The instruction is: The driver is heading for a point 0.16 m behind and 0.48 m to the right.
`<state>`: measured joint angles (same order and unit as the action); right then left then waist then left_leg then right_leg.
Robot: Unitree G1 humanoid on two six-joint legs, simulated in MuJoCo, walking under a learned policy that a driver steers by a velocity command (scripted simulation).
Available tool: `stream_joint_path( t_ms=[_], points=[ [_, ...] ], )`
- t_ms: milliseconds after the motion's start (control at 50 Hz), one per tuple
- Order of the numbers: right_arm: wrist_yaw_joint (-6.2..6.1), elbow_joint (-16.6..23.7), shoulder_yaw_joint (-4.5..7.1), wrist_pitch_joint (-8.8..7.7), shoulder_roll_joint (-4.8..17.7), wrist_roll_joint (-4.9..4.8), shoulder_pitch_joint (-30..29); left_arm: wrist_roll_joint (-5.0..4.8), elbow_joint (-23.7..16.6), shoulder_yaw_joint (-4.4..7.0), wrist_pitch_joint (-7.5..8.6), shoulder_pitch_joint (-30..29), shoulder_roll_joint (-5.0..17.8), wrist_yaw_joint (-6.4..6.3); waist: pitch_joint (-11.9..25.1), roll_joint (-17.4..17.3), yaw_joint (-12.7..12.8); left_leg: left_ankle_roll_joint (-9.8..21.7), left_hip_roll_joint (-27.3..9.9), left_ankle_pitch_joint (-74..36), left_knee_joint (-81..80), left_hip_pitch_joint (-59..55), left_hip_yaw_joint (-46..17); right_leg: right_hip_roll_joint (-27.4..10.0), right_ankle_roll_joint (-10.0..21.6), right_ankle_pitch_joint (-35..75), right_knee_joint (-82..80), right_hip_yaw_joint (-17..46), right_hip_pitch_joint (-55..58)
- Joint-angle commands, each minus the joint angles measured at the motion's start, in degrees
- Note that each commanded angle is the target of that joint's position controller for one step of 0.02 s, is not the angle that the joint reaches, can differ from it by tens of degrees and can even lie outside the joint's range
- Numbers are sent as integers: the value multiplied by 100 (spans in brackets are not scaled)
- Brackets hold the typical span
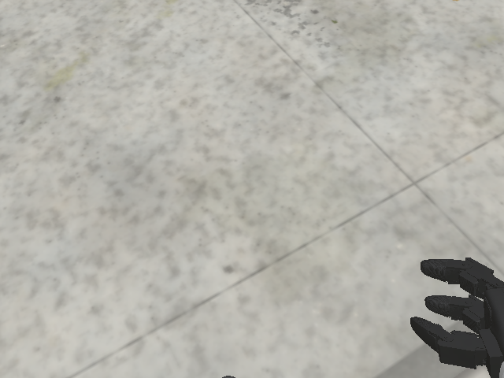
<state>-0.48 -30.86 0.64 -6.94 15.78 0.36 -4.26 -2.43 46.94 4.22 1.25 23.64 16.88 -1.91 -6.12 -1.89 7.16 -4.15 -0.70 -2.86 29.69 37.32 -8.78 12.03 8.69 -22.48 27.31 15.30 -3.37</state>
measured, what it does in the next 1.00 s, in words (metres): walks ahead, turning right: left foot, then right foot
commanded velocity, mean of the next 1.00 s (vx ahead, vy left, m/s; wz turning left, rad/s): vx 0.46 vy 0.00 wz -0.82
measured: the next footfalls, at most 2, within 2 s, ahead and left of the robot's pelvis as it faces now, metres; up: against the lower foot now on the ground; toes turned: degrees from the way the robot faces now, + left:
left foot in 0.06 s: +0.29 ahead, +0.14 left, +0.00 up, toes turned -11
right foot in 0.50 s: +0.15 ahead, -0.07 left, +0.00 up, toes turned -33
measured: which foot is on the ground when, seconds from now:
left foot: up 0.00-0.04, down 0.06-0.48, up 0.50-0.90, down 0.92-1.00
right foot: down 0.00-0.04, up 0.06-0.48, down 0.50-0.92, up 0.94-1.00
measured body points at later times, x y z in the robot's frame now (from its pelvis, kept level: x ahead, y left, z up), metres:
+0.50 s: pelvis +0.16 +0.02 +0.00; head +0.16 -0.03 +0.45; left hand +0.45 +0.21 -0.05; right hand +0.16 -0.32 -0.11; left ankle +0.25 +0.14 -0.72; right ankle +0.11 -0.05 -0.73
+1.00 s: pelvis +0.41 -0.14 -0.01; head +0.43 -0.16 +0.44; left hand +0.62 +0.05 -0.13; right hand +0.34 -0.45 -0.09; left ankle +0.53 -0.11 -0.73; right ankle +0.16 -0.08 -0.64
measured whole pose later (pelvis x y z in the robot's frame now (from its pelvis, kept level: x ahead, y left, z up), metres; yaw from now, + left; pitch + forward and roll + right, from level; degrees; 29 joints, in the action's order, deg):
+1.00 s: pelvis +0.41 -0.14 -0.01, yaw -47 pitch +2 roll +1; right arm 1.4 -40.5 2.9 -5.1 16.9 0.1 7.1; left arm -1.2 48.9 2.4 3.4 23.2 16.4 -1.0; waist -1.7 1.0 2.1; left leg 2.3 0.3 12.3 34.7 24.0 5.0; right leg 5.0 2.2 -28.8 60.4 11.3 -8.0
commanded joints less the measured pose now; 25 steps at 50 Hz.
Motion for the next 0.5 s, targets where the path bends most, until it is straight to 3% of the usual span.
stream_joint_path(
  t_ms=[20, 40, 60, 80, 100, 120, 140, 160, 180, 200, 240, 280, 360, 400, 440, 460, 480, 500],
  points=[
    [-97, 319, 389, -77, 754, -98, 660, -15, -425, 249, 1, -432, 804, -76, 1226, 700, -844, 138, 652, -1261, -587, -3451, 514, -420, -540, 3231, 832, 853, -1544],
    [-145, 165, 452, -29, 828, -34, 1497, -5, -552, 233, -5, -665, 736, -61, 1712, 770, -1364, 292, 323, -1813, -689, -4454, 402, -198, -843, 2928, 1994, 565, -1687],
    [-173, -19, 420, 62, 918, 39, 2309, 212, -721, 36, -73, -375, 47, -53, 2589, 22, -1393, 762, -1186, -3723, 225, -5933, -724, 79, -1059, -1297, 3842, 71, -2459],
    [-103, 18, 342, 115, 942, 278, 2507, 112, -863, -15, -84, 775, 215, 41, 3747, -1308, -925, 1941, -3028, -4625, 395, -6800, -2931, 101, -1187, -2536, 5666, 245, -3070],
    [-83, 115, 466, 202, 1065, 166, 1844, 29, -882, 50, -183, 916, 725, 123, 3923, -1237, -753, 2341, -3244, -2225, -61, -6337, -3589, -688, -1360, -1533, 6506, 8, -3303],
    [-155, 322, 394, 296, 636, 144, 1263, -7, -968, 137, -302, 159, 990, 116, 3047, -592, -848, 2136, -2563, -632, -406, -5471, -2648, -1014, -1446, -953, 6382, -401, -3508],
    [-202, 318, 285, 408, 358, 120, 916, 7, -1073, 209, -395, -312, 1097, 54, 2121, -34, -775, 1821, -2084, -31, -669, -4419, -1769, -1159, -1497, -533, 6123, -751, -3590],
    [-207, 289, 243, 470, 316, 102, 682, 10, -1169, 253, -467, -449, 1082, -10, 1493, 26, -625, 1696, -1744, -49, -903, -3532, -1173, -1284, -1515, -415, 5857, -862, -3462],
    [-190, 165, 292, 495, 423, 96, 549, -5, -1274, 223, -506, -488, 901, -19, 1036, -126, -497, 1604, -1527, -69, -1110, -2810, -640, -1446, -1468, -411, 5311, -951, -3234],
    [-162, 47, 345, 469, 477, 109, 541, 9, -1340, 171, -514, -535, 649, -40, 845, -257, -487, 1572, -1371, -340, -1284, -2350, -172, -1517, -1434, -422, 4813, -1107, -2994],
    [-114, -180, 461, 416, 672, 119, 623, 68, -1471, 94, -467, -722, 379, -55, 997, -427, -553, 1765, -1490, -1195, -1401, -2420, 239, -1688, -1416, -295, 4082, -1248, -2871],
    [-116, -292, 541, 433, 822, 94, 600, 91, -1512, 107, -465, -857, 478, 1, 1371, -330, -588, 1876, -1759, -1129, -1429, -2674, 382, -1883, -1323, 210, 3526, -1226, -2638],
    [-86, -379, 610, 539, 1015, -8, 268, 76, -1566, 188, -561, -1183, 702, 161, 1186, -501, -562, 1612, -1713, 458, -1607, -2249, 1125, -1837, -1047, 848, 2433, -1556, -1827],
    [-29, -499, 712, 529, 1254, -162, 468, 52, -1588, 259, -574, -1248, 863, 247, 1226, -625, -565, 1464, -1836, 2161, -1839, -2262, 1074, -1790, -866, 482, 2105, -1773, -1539],
    [-28, -557, 747, 526, 1326, -286, 438, 22, -1393, 321, -541, -987, 951, 321, 1155, -634, -365, 1257, -1925, 3490, -1902, -2146, 1052, -1697, -603, 195, 1607, -2079, -1084],
    [-42, -572, 726, 545, 1254, -294, 330, 3, -1138, 346, -517, -598, 922, 330, 1105, -494, -153, 1102, -1809, 3956, -1687, -1927, 1232, -1554, -463, 222, 1224, -2347, -592],
    [-52, -596, 683, 572, 1055, -236, 331, -18, -760, 398, -488, 39, 945, 299, 1071, -122, 55, 913, -1506, 4371, -985, -1529, 1548, -1359, -291, -29, 937, -2425, 104],
    [-14, -600, 588, 598, 694, -154, 220, -67, -378, 492, -427, 847, 1109, 229, 763, 914, 353, 598, -927, 4504, 1011, -591, 2090, -1562, 140, -739, 182, -1590, 830]
  ],
)
Keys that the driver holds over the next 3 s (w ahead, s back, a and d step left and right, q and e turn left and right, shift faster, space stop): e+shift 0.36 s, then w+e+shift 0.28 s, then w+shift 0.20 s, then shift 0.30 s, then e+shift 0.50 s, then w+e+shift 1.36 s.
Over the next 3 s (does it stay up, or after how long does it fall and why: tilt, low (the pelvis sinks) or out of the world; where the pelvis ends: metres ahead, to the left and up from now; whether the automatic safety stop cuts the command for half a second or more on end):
stays up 0.27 -1.17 0.00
